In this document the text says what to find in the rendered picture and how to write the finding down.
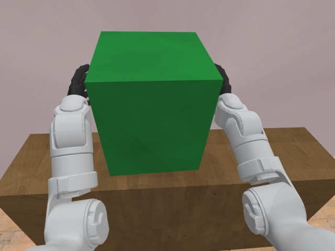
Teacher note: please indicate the robot left hand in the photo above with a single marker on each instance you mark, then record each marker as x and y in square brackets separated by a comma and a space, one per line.
[77, 86]

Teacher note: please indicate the robot right hand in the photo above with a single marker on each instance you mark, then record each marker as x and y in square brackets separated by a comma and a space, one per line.
[226, 87]

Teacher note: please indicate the pedestal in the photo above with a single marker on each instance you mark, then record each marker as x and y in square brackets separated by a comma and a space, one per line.
[191, 210]

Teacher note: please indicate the robot right upper arm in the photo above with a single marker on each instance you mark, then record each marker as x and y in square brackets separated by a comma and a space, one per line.
[276, 212]

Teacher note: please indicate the carton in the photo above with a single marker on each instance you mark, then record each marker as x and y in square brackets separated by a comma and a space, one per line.
[153, 96]

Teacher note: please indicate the right robot forearm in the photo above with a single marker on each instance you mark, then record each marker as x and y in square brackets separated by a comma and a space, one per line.
[256, 161]

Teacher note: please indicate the left robot forearm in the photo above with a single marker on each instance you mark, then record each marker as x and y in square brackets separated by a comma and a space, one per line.
[71, 148]

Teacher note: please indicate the robot left upper arm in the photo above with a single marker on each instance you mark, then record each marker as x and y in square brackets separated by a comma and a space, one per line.
[75, 226]

